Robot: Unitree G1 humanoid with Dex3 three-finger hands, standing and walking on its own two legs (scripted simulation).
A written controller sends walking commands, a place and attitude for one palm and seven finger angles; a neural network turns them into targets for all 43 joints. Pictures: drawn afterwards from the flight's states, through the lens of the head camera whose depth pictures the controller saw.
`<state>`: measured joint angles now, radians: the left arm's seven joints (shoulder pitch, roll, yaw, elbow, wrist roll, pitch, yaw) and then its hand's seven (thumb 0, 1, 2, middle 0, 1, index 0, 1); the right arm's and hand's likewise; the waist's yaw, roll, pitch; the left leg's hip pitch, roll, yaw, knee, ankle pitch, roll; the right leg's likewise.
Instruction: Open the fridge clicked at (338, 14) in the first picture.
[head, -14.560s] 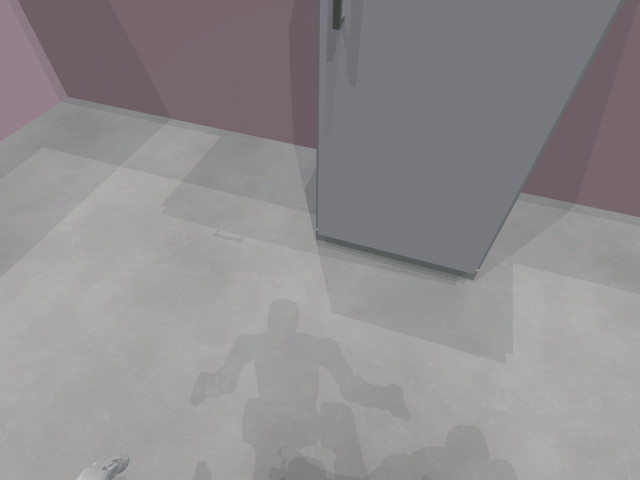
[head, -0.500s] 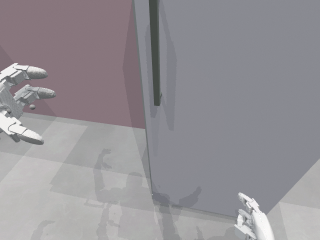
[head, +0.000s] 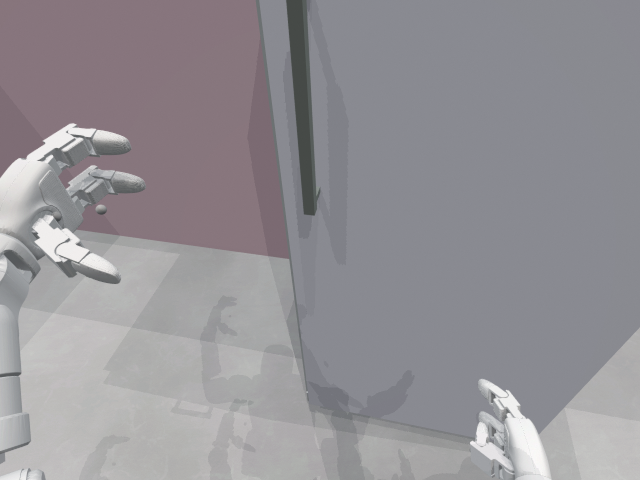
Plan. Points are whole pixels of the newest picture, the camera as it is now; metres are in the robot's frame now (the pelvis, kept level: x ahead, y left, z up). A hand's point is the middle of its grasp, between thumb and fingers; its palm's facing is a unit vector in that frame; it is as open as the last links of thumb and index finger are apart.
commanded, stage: move the hooked fingers beside the handle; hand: left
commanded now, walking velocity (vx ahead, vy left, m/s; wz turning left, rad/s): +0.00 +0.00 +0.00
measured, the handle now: (308, 116) +0.48 +0.07 +0.26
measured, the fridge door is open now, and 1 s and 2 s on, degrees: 0 0 0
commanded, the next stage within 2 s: none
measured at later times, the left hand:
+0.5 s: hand (160, 184) +0.34 +0.21 +0.24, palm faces -0.05 -1.00 -0.07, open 14.0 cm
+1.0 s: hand (216, 166) +0.38 +0.17 +0.24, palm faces -0.06 -1.00 -0.03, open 14.0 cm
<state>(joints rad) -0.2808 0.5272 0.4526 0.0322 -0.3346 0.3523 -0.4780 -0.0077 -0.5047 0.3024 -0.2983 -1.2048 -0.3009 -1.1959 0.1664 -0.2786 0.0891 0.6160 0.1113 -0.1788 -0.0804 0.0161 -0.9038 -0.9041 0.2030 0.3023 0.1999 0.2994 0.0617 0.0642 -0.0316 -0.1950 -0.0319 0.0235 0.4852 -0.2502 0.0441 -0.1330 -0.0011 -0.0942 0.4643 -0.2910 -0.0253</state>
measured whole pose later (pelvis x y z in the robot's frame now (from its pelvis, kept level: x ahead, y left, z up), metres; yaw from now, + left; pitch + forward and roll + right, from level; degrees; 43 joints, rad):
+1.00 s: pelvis +0.00 +0.00 +0.00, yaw -1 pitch -2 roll +0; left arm -0.57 0.36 0.23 0.24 -0.25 0.37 -0.20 -0.01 -0.50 0.30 -0.30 -1.20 -0.30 -1.20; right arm 0.17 -0.25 0.08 0.65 0.10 -0.08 -0.08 0.01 -0.90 -0.90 0.20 0.30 0.20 0.30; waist 0.02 0.04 -0.03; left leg -0.18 -0.03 0.05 0.44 -0.23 0.05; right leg -0.14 0.00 -0.07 0.45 -0.28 -0.02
